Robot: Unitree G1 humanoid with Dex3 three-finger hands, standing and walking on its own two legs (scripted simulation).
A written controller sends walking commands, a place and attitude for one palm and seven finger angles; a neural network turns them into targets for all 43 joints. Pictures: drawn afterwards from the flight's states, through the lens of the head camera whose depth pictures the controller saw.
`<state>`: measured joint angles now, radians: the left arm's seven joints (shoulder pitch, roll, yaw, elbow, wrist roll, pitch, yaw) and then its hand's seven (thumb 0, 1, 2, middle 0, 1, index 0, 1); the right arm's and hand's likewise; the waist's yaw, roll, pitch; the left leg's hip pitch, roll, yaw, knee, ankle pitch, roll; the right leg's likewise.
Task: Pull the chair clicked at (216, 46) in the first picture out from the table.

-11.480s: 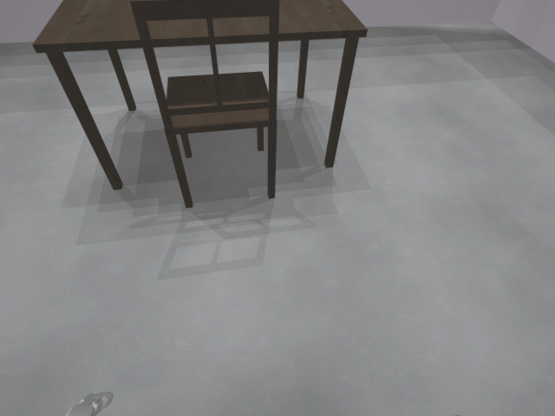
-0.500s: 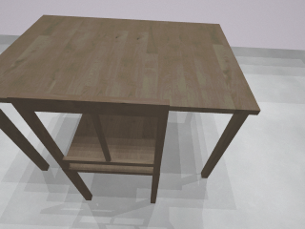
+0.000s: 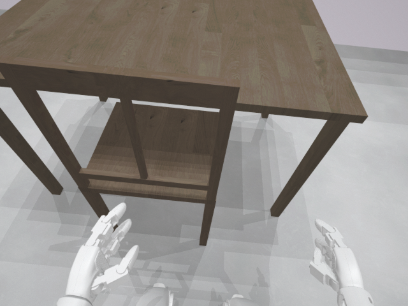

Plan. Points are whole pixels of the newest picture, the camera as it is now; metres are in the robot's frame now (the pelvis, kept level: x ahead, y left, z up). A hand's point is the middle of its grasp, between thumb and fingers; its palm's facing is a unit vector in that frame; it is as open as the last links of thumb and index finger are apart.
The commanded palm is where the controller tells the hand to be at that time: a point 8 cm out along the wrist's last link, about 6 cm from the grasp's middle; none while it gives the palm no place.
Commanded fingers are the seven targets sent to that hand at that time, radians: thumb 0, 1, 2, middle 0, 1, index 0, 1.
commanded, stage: raise the hand toward the chair's back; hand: left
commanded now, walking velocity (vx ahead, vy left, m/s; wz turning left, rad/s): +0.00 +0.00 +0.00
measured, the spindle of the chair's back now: (136, 144) +0.47 +0.20 +0.00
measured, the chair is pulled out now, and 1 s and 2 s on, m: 0.00 0.00 0.00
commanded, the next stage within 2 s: aim the fingers beside a spindle in 1.68 s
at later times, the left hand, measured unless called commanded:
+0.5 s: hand (91, 239) +0.22 +0.21 +0.04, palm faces +0.10 -0.99 -0.06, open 13.6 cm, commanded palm +0.20 +0.26 +0.03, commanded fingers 0.00 -0.20 0.43 -0.09 -0.13 -0.09 -0.13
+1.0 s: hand (88, 237) +0.23 +0.22 +0.02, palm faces -0.05 -1.00 -0.03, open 16.8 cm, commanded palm +0.22 +0.29 +0.04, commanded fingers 0.00 -0.50 0.30 -0.06 -0.08 -0.06 -0.08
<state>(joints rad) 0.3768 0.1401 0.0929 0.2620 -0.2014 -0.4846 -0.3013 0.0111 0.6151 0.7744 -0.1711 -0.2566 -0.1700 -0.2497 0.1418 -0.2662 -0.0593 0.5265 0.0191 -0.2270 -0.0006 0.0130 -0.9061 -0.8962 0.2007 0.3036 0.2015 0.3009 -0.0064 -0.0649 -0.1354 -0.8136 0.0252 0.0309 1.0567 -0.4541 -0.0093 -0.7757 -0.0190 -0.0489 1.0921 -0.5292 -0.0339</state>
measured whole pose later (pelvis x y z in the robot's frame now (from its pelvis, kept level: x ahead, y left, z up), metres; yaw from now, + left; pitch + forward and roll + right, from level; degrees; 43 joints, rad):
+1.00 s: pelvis +0.01 +0.03 -0.01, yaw +1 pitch +16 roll -3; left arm 0.34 0.26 0.17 0.04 -0.26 -0.31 -0.31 0.00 -0.47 0.32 -0.06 -0.09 -0.06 -0.08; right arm 0.19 -0.22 0.03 0.50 0.03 -0.18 -0.05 0.01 -0.90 -0.90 0.20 0.30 0.21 0.30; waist -0.01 0.03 -0.14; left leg -0.93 0.02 -0.01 1.15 -0.50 0.03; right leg -0.83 -0.02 -0.09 1.09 -0.53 0.01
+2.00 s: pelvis +0.01 +0.01 -0.01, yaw +1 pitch +17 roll -2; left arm 0.27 0.26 0.21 0.11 -0.29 -0.36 -0.33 -0.01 -0.50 0.30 -0.06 -0.08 -0.06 -0.08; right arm 0.22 -0.25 0.01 0.55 0.03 -0.19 -0.06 0.02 -0.90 -0.90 0.20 0.30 0.21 0.30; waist -0.02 0.03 -0.14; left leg -0.93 0.04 -0.02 1.14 -0.50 0.01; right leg -0.84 0.00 -0.09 1.10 -0.55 -0.02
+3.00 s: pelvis +0.00 +0.03 -0.03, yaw +0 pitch +21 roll -3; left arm 0.06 0.23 0.13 0.20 -0.22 -0.40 -0.21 -0.01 -0.50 0.30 -0.06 -0.08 -0.06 -0.08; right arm 0.21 -0.25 0.01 0.55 0.01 -0.12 -0.03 0.01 -0.90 -0.90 0.20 0.30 0.20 0.30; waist -0.04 0.03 -0.15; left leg -1.10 0.03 0.00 1.26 -0.53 0.02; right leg -1.01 -0.01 -0.08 1.22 -0.57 -0.01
